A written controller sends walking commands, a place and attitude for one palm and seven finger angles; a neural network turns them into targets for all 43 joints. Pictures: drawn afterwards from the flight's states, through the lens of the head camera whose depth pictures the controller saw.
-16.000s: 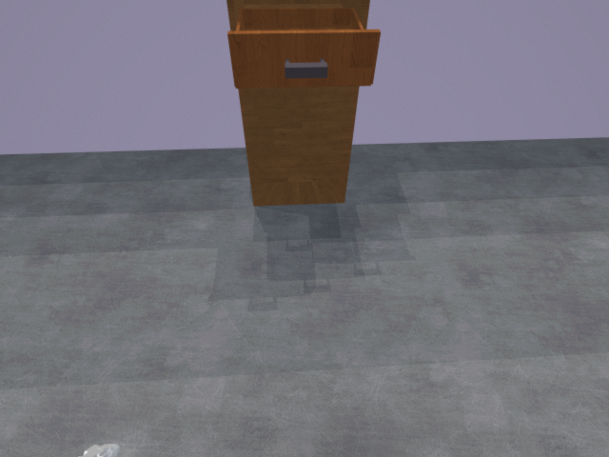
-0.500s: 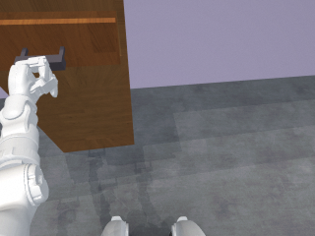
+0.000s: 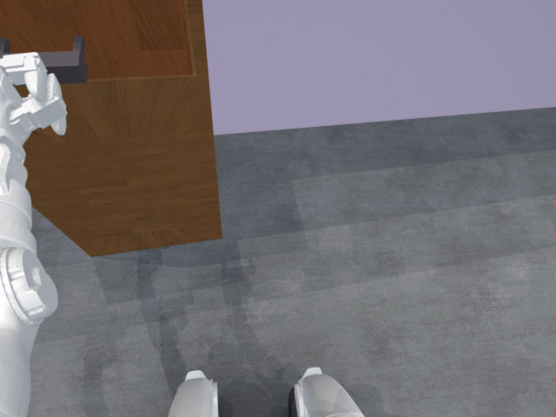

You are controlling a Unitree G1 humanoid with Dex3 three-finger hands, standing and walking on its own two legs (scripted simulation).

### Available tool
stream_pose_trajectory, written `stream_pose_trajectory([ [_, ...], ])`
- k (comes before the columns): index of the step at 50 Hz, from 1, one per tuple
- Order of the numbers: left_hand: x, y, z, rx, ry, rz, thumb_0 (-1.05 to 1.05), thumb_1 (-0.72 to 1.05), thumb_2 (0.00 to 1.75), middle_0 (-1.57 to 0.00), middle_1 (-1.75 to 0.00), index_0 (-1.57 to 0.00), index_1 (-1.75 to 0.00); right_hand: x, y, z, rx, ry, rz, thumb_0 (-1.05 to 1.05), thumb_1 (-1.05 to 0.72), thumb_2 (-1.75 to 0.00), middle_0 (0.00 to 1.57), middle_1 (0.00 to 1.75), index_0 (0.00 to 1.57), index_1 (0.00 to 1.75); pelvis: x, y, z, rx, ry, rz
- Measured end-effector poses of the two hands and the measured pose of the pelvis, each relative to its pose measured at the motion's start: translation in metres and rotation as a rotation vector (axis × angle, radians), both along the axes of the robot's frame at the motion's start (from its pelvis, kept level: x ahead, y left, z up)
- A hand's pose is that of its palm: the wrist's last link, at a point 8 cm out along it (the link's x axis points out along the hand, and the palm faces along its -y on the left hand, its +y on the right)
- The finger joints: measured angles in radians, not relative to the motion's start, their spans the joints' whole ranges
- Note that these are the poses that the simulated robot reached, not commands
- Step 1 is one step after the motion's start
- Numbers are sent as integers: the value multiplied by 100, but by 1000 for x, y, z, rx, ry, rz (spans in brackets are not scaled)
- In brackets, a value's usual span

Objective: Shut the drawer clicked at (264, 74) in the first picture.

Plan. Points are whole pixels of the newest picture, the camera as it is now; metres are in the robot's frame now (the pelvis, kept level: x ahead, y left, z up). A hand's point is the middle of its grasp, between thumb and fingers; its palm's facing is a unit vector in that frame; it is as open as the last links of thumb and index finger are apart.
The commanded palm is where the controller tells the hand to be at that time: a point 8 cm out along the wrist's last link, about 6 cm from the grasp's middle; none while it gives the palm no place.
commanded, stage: push the drawer shut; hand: left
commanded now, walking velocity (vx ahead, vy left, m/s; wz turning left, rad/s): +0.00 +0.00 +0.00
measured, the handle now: (40, 56) +0.59 +0.28 +0.10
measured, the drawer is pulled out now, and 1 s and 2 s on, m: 0.00 0.00 0.00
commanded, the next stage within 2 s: pull the fist back off the drawer in 0.24 s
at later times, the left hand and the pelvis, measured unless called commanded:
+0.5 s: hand (55, 98) +0.52 +0.25 +0.10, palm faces +0.12 -0.99 -0.03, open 3.2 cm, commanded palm +0.53 +0.27 +0.10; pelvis -0.02 +0.00 -0.01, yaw +1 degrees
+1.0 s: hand (69, 104) +0.51 +0.24 +0.10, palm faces +0.12 -0.99 -0.01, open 3.2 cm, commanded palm +0.48 +0.28 +0.10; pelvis +0.00 +0.00 +0.00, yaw -1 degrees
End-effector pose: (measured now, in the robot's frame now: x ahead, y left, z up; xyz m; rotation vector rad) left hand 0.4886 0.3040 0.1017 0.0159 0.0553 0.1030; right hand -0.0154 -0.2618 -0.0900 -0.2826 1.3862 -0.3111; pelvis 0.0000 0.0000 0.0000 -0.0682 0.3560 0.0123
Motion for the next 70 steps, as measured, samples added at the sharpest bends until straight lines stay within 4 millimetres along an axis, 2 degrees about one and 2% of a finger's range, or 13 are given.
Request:
stream_pose_trajectory([
  [8, 2, 5, 1, 6, 2, 5, 0, 66, 92, -140, -160, -140, -160, -3, 0, -1, -16, -7, 22, 0, -90, -90, 20, 30, 20, 30, -8, 0, -4, -11, 15, 13],
  [24, 0, -1, 4, 14, 8, 17, 4, 70, 96, -140, -160, -140, -160, -18, -1, -3, -27, -25, 45, 0, -90, -90, 20, 30, 20, 30, -22, 0, -8, -13, 25, 19],
  [34, -1, -5, 5, 14, 2, 21, 4, 75, 97, -140, -160, -140, -160, -24, 0, -3, -9, -15, 37, 0, -90, -90, 20, 30, 20, 30, -22, -1, -8, -11, 18, 16],
  [42, -2, -9, 3, 10, -6, 19, 3, 81, 96, -140, -160, -140, -160, -19, 3, -3, 12, -13, 20, 0, -90, -90, 20, 30, 20, 30, -16, 0, -5, -5, 8, 4],
  [48, -4, -15, 0, -1, -19, 20, 2, 86, 94, -140, -160, -140, -160, -6, 4, -2, 27, -29, 5, 0, -90, -90, 20, 30, 20, 30, -7, 1, 0, 2, -3, -9],
  [60, -7, -17, 1, -2, -44, 27, 3, 89, 90, -140, -160, -140, -160, 38, 2, 2, 41, -99, -12, 0, -90, -90, 20, 30, 20, 30, 17, 1, 8, 14, -26, -26],
  [64, -23, -16, 11, 15, -78, 17, 2, 89, 90, -140, -160, -140, -160, 57, 3, 6, 59, -151, -28, 0, -90, -90, 20, 30, 20, 30, 27, 1, 14, 17, -47, -35],
  [70, -65, -12, 22, 3, -67, 23, 2, 90, 90, -140, -160, -140, -160, 101, 8, 15, 91, -277, 4, 0, -90, -90, 20, 30, 20, 30, 39, 1, 26, 24, -105, -26],
])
